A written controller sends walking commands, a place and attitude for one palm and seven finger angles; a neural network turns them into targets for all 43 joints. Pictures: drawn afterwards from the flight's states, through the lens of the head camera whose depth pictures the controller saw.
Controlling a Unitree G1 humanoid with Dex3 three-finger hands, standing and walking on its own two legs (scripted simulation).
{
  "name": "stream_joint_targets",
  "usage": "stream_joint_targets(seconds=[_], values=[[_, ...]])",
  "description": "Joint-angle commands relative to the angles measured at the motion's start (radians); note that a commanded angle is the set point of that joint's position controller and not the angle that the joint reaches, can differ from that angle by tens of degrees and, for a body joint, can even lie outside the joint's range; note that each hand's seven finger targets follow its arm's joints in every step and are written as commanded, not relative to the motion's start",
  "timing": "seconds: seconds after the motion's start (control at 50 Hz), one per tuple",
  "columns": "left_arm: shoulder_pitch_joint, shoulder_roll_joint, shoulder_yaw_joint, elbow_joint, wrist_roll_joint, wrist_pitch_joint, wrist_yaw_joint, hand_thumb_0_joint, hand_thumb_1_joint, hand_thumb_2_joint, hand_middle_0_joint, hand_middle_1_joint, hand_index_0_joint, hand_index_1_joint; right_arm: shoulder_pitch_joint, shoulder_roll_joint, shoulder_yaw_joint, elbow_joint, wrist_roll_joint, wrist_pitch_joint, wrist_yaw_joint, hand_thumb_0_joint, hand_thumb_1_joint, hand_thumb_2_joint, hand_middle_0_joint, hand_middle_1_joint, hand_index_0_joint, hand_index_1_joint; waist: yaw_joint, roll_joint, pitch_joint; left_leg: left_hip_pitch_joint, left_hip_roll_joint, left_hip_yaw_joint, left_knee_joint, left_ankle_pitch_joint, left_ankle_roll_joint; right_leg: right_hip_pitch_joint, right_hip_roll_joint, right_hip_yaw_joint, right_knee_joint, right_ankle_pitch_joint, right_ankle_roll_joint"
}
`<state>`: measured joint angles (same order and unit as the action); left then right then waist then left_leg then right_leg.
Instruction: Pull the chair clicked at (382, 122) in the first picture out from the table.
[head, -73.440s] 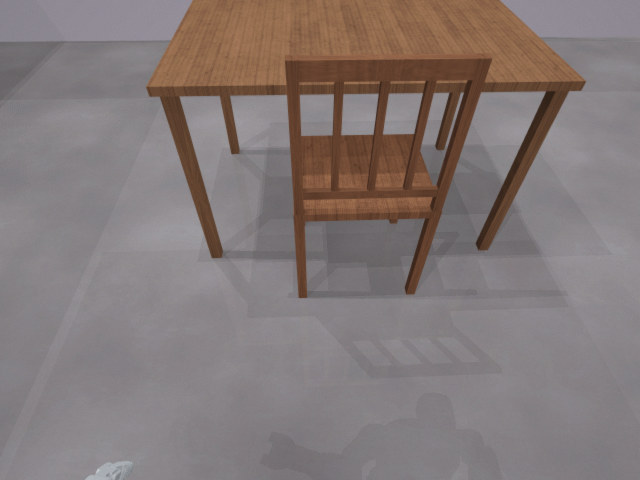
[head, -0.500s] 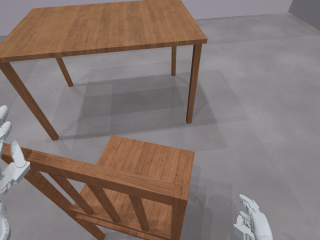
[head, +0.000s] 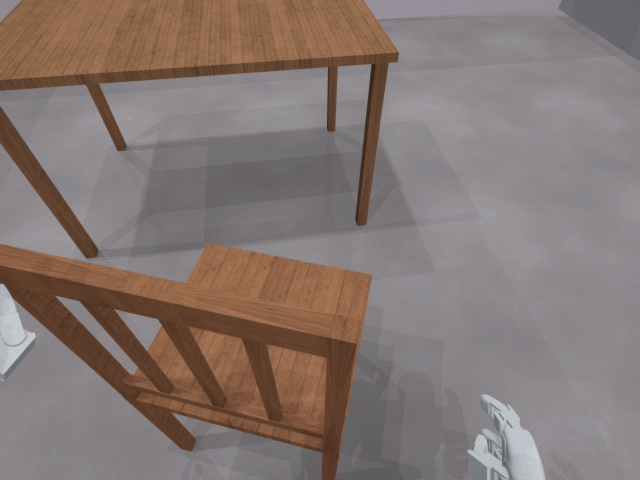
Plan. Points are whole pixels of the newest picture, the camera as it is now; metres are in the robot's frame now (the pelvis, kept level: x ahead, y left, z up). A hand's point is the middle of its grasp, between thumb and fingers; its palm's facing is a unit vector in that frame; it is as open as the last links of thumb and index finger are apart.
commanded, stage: step back with the hand held close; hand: left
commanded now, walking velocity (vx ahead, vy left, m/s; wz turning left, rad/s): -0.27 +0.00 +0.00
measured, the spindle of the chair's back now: (198, 366) +0.28 +0.20 -0.07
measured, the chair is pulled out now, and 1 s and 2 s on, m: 0.66 0.66 0.66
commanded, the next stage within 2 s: stop stepping back and stand still in 0.96 s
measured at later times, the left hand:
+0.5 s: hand out of the picture +0.13 +0.27 +0.18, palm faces +0.56 -0.66 -0.50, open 7.4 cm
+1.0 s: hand (13, 456) +0.11 +0.22 +0.19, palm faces +0.40 -0.76 -0.52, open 7.4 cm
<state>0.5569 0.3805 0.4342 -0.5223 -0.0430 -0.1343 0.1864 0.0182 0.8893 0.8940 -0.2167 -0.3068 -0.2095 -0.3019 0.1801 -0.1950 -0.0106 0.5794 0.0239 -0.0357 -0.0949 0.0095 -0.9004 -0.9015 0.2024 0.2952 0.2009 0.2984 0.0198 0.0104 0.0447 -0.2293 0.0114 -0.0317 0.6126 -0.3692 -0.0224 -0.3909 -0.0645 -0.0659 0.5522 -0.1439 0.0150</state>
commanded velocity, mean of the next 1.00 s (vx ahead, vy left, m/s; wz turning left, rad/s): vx -0.38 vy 0.00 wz -0.05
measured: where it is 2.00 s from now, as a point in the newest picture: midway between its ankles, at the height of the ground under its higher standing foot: outside the picture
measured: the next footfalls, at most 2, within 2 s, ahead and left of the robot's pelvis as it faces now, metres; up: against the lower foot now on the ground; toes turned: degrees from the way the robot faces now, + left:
right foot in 0.98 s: -0.15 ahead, -0.18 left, +0.00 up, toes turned +2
left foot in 1.28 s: -0.17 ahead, +0.06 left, +0.00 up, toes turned +3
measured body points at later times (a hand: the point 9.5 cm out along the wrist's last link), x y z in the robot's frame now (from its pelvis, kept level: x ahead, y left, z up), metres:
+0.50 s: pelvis -0.05 -0.01 -0.02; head -0.04 -0.02 +0.43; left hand +0.10 +0.30 +0.20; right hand +0.11 -0.24 -0.11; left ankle -0.03 +0.14 -0.72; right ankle +0.09 -0.13 -0.73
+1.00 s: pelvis -0.12 -0.04 +0.00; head -0.06 -0.03 +0.45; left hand +0.08 +0.25 +0.22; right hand +0.08 -0.25 -0.09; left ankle -0.08 +0.11 -0.73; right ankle -0.15 -0.17 -0.73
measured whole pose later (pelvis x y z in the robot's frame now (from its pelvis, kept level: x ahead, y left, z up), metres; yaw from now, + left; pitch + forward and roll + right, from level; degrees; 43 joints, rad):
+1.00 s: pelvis -0.12 -0.04 +0.00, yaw -1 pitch +3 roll -2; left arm 0.50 0.44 0.48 -0.60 -0.05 -0.20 0.16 0.02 0.89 0.89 -0.21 -0.31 -0.20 -0.30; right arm 0.08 -0.16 0.00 0.63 -0.02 -0.12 -0.03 0.01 -0.90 -0.90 0.21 0.30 0.20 0.30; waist 0.01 0.03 0.09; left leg -0.41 0.14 0.06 0.62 -0.25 -0.05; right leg -0.26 -0.01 -0.03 0.51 -0.30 0.02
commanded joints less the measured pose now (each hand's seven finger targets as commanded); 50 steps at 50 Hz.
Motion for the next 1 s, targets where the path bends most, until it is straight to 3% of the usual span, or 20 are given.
stream_joint_targets(seconds=[0.0,0.04,0.12,0.18,0.26,0.34,0.4,0.44,0.48,0.5,0.54,0.6,0.62,0.64,0.66,0.7,0.76,0.84,0.92,0.98], values=[[-0.094,0.187,0.096,-0.171,0.014,-0.05,0.03,0.0,0.9,0.9,-0.2,-0.3,-0.2,-0.3,-0.054,-0.13,-0.045,-0.15,-0.011,-0.056,-0.006,0.0,-0.9,-0.9,0.2,0.3,0.2,0.3,-0.018,-0.095,-0.058,-0.219,0.012,0.0,-0.083,-0.129,0.039,0.131,-0.105,0.198,-0.23,-0.228,-0.038],[-0.119,0.226,0.117,-0.183,0.019,-0.05,0.035,0.0,0.9,0.9,-0.2,-0.3,-0.2,-0.3,-0.061,-0.138,-0.042,-0.146,-0.014,-0.053,-0.008,0.0,-0.9,-0.9,0.2,0.3,0.2,0.3,-0.018,-0.081,-0.053,-0.154,0.003,0.011,-0.048,-0.13,0.044,0.031,-0.118,0.225,-0.31,-0.392,-0.047],[-0.088,0.225,0.128,-0.208,0.019,-0.057,0.04,0.0,0.9,0.9,-0.2,-0.3,-0.2,-0.3,-0.058,-0.136,-0.03,-0.162,-0.013,-0.044,-0.005,0.0,-0.9,-0.9,0.2,0.3,0.2,0.3,-0.017,-0.04,-0.106,-0.181,0.015,-0.023,-0.123,-0.156,0.052,0.084,-0.087,0.144,-0.274,-0.448,-0.02],[-0.048,0.236,0.152,-0.274,0.019,-0.065,0.042,0.0,0.9,0.9,-0.2,-0.3,-0.2,-0.3,-0.067,-0.146,-0.036,-0.18,-0.007,-0.049,-0.005,0.0,-0.9,-0.9,0.2,0.3,0.2,0.3,-0.014,0.087,-0.12,-0.327,0.06,-0.075,-0.236,-0.147,0.067,0.254,-0.027,0.092,-0.134,-0.271,0.0],[0.038,0.226,0.174,-0.264,0.015,-0.066,0.037,0.0,0.9,0.9,-0.2,-0.3,-0.2,-0.3,-0.072,-0.143,-0.052,-0.184,-0.002,-0.066,0.002,0.0,-0.9,-0.9,0.2,0.3,0.2,0.3,-0.006,0.133,-0.175,-0.432,0.114,-0.087,-0.24,-0.024,0.081,0.401,-0.005,0.057,0.039,0.028,0.01],[-0.005,0.237,0.215,-0.22,0.034,-0.085,0.037,0.0,0.9,0.9,-0.2,-0.3,-0.2,-0.3,-0.078,-0.15,-0.07,-0.162,-0.002,-0.103,-0.003,0.0,-0.9,-0.9,0.2,0.3,0.2,0.3,-0.006,0.214,-0.114,-0.676,0.171,-0.116,-0.269,-0.257,0.118,0.507,0.022,0.073,0.203,0.06,0.015],[-0.062,0.208,0.191,-0.177,0.045,-0.102,0.03,0.0,0.9,0.9,-0.2,-0.3,-0.2,-0.3,-0.053,-0.148,-0.073,-0.149,0.0,-0.119,-0.001,0.0,-0.9,-0.9,0.2,0.3,0.2,0.3,-0.01,0.118,-0.042,-0.75,0.147,-0.111,-0.195,-0.388,0.116,0.452,0.015,0.142,0.188,-0.071,0.001],[-0.109,0.211,0.166,-0.174,0.046,-0.103,0.025,0.0,0.9,0.9,-0.2,-0.3,-0.2,-0.3,-0.03,-0.151,-0.079,-0.132,-0.009,-0.117,0.003,0.0,-0.9,-0.9,0.2,0.3,0.2,0.3,-0.016,-0.029,-0.017,-0.596,0.058,-0.05,-0.011,-0.375,0.078,0.223,-0.064,0.314,-0.039,-0.253,-0.046],[-0.151,0.212,0.109,-0.174,0.032,-0.084,0.031,0.0,0.9,0.9,-0.2,-0.3,-0.2,-0.3,-0.033,-0.13,-0.061,-0.103,-0.023,-0.105,0.022,0.0,-0.9,-0.9,0.2,0.3,0.2,0.3,-0.019,-0.242,-0.049,-0.242,-0.023,0.027,0.306,-0.222,0.023,-0.113,-0.24,0.465,-0.385,-0.584,-0.115],[-0.179,0.223,0.09,-0.17,0.031,-0.068,0.037,0.0,0.9,0.9,-0.2,-0.3,-0.2,-0.3,-0.053,-0.126,-0.058,-0.087,-0.028,-0.09,0.029,0.0,-0.9,-0.9,0.2,0.3,0.2,0.3,-0.02,-0.298,-0.079,-0.143,-0.027,0.038,0.471,-0.176,0.013,-0.18,-0.296,0.468,-0.462,-0.64,-0.142],[-0.174,0.24,0.116,-0.178,0.026,-0.061,0.037,0.0,0.9,0.9,-0.2,-0.3,-0.2,-0.3,-0.066,-0.124,-0.037,-0.083,-0.034,-0.07,0.028,0.0,-0.9,-0.9,0.2,0.3,0.2,0.3,-0.026,-0.279,-0.129,-0.07,-0.005,0.041,0.406,-0.149,0.018,-0.165,-0.264,0.305,-0.42,-0.486,-0.128],[-0.065,0.246,0.156,-0.241,0.006,-0.086,0.023,0.0,0.9,0.9,-0.2,-0.3,-0.2,-0.3,-0.066,-0.113,-0.018,-0.114,-0.016,-0.052,0.01,0.0,-0.9,-0.9,0.2,0.3,0.2,0.3,-0.03,-0.127,-0.14,-0.013,-0.013,0.075,-0.114,-0.109,0.025,-0.076,-0.123,0.125,-0.228,-0.38,-0.038],[-0.028,0.24,0.164,-0.277,0.004,-0.103,0.023,0.0,0.9,0.9,-0.2,-0.3,-0.2,-0.3,-0.066,-0.135,-0.027,-0.123,-0.02,-0.053,0.005,0.0,-0.9,-0.9,0.2,0.3,0.2,0.3,-0.026,0.049,-0.127,-0.109,0.082,-0.042,-0.29,-0.15,0.066,-0.017,-0.057,0.1,-0.024,-0.342,-0.014],[-0.023,0.265,0.209,-0.318,0.021,-0.123,0.033,0.0,0.9,0.9,-0.2,-0.3,-0.2,-0.3,-0.099,-0.178,-0.049,-0.128,-0.027,-0.068,0.002,0.0,-0.9,-0.9,0.2,0.3,0.2,0.3,-0.019,0.353,-0.118,-0.279,0.302,-0.283,-0.411,-0.156,0.165,0.058,0.046,0.037,0.315,-0.257,0.013],[-0.01,0.229,0.192,-0.328,0.025,-0.127,0.035,0.0,0.9,0.9,-0.2,-0.3,-0.2,-0.3,-0.086,-0.103,-0.051,-0.123,-0.031,-0.101,0.007,0.0,-0.9,-0.9,0.2,0.3,0.2,0.3,-0.027,0.326,-0.139,-0.277,0.39,-0.295,-0.357,0.15,0.215,-0.009,0.074,0.06,0.582,-0.317,0.012],[0.011,0.209,0.181,-0.349,-0.01,-0.131,0.022,0.0,0.9,0.9,-0.2,-0.3,-0.2,-0.3,-0.069,-0.118,-0.081,-0.094,-0.033,-0.134,0.021,0.0,-0.9,-0.9,0.2,0.3,0.2,0.3,-0.032,0.196,-0.187,-0.113,0.376,-0.2,-0.224,0.562,0.201,-0.132,0.073,0.121,0.72,-0.342,0.003],[-0.008,0.179,0.141,-0.411,-0.021,-0.134,0.019,0.0,0.9,0.9,-0.2,-0.3,-0.2,-0.3,-0.055,-0.134,-0.096,-0.058,-0.026,-0.15,0.04,0.0,-0.9,-0.9,0.2,0.3,0.2,0.3,-0.026,0.227,-0.202,0.158,0.292,-0.046,-0.116,0.83,0.149,-0.218,0.072,0.065,0.534,-0.342,0.012],[-0.038,0.166,0.109,-0.304,-0.007,-0.123,0.01,0.0,0.9,0.9,-0.2,-0.3,-0.2,-0.3,-0.057,-0.135,-0.074,-0.035,-0.035,-0.156,0.052,0.0,-0.9,-0.9,0.2,0.3,0.2,0.3,-0.041,0.28,-0.177,0.261,0.292,-0.072,-0.1,0.903,0.115,-0.161,0.055,0.032,0.192,-0.274,0.004],[-0.038,0.209,0.15,-0.249,-0.011,-0.116,-0.01,0.0,0.9,0.9,-0.2,-0.3,-0.2,-0.3,-0.1,-0.137,-0.062,-0.054,-0.043,-0.132,0.046,0.0,-0.9,-0.9,0.2,0.3,0.2,0.3,-0.03,0.204,-0.168,0.134,0.29,-0.099,-0.1,0.687,0.088,0.046,0.056,0.018,-0.11,-0.098,0.006],[0.039,0.27,0.211,-0.27,-0.006,-0.129,-0.031,0.0,0.9,0.9,-0.2,-0.3,-0.2,-0.3,-0.12,-0.132,-0.06,-0.096,-0.026,-0.097,0.055,0.0,-0.9,-0.9,0.2,0.3,0.2,0.3,-0.016,0.082,-0.22,0.006,0.204,-0.003,-0.007,0.439,0.037,0.222,0.006,0.003,-0.205,0.239,0.003]])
